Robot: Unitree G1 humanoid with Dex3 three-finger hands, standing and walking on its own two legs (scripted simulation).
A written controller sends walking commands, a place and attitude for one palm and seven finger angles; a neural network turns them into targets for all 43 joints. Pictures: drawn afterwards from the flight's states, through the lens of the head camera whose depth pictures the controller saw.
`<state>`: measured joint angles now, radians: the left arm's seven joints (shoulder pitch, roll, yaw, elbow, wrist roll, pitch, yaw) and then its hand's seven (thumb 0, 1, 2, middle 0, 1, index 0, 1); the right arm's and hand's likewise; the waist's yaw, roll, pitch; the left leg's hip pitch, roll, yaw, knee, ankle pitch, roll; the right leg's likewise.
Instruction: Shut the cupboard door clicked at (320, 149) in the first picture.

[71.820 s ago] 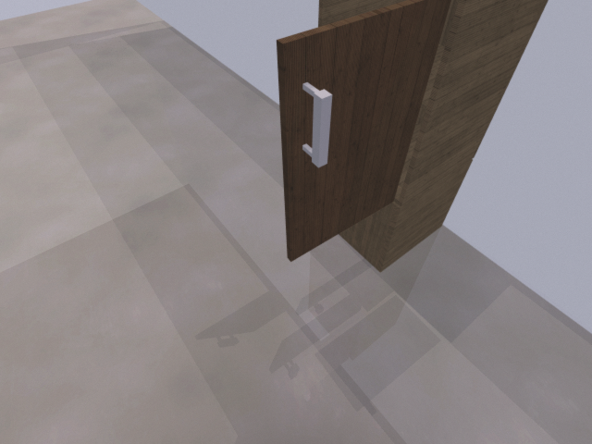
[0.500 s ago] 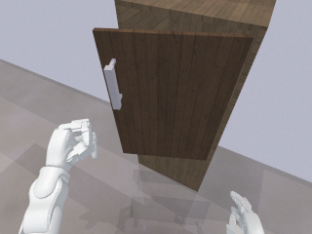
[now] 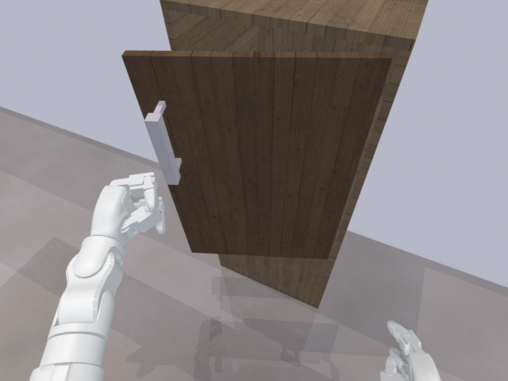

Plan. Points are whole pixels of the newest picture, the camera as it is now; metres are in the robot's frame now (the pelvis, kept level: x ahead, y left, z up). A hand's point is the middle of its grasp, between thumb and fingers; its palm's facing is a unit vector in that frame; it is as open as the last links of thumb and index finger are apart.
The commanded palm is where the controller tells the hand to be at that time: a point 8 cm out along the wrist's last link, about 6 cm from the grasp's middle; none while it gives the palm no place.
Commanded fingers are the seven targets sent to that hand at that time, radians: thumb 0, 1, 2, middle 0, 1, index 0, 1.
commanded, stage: bring the fist close to the handle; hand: left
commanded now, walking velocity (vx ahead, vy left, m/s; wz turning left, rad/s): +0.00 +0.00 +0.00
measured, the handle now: (167, 144) +0.48 +0.19 +0.12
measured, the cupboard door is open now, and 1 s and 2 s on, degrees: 22 21 4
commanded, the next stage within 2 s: push the door shut along its arc in 0.64 s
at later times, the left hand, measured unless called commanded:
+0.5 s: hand (162, 192) +0.36 +0.17 +0.12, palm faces +0.02 -1.00 -0.02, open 3.1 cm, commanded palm +0.34 +0.22 +0.11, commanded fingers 0.00 0.90 0.90 -1.30 -1.50 -1.30 -1.50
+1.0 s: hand (172, 176) +0.40 +0.17 +0.11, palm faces -0.04 -1.00 -0.04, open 3.2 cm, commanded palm +0.39 +0.22 +0.11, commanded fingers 0.00 0.90 0.90 -1.30 -1.50 -1.30 -1.50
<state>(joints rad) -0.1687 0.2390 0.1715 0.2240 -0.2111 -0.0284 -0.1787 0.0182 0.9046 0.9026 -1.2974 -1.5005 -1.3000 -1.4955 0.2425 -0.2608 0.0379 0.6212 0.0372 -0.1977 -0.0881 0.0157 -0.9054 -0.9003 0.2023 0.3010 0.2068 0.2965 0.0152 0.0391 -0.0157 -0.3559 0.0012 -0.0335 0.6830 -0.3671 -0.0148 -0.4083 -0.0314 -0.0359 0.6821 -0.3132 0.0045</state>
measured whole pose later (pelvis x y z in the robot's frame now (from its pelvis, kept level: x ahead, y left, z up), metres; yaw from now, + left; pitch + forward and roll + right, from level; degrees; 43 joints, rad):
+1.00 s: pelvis -0.01 +0.01 +0.00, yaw -1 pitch +5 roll +0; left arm -0.57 0.30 0.21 0.72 -0.17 -0.16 -0.20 0.04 0.91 0.92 -1.30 -1.50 -1.30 -1.50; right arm 0.27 -0.26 0.04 0.64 0.04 -0.13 -0.09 0.01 -0.91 -0.90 0.20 0.30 0.21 0.30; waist -0.03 0.02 -0.01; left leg -0.45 0.00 -0.02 0.71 -0.36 -0.01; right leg -0.50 -0.03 -0.02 0.70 -0.29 0.01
